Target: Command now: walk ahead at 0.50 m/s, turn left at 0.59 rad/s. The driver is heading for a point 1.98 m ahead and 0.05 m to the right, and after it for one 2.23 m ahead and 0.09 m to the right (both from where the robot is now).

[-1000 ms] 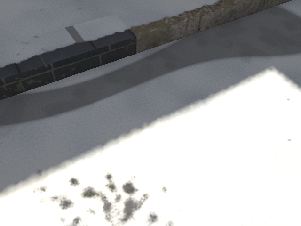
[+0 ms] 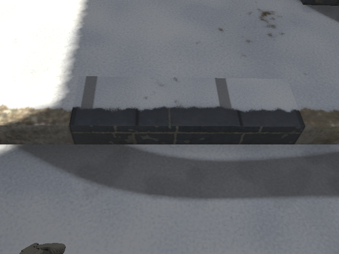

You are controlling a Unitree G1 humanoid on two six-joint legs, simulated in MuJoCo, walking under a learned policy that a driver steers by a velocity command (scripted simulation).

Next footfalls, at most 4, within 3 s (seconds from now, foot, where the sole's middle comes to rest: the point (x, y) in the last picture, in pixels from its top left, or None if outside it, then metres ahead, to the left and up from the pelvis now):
0.20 right None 0.30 -0.15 -0.79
0.70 left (111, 243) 0.51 0.19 -0.79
1.20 right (162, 178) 0.78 -0.02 -0.78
1.68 left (129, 95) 1.15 0.13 -0.64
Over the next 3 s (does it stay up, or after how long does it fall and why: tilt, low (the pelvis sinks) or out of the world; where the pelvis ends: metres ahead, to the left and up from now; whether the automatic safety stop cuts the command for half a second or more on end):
stays up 1.48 -0.12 0.13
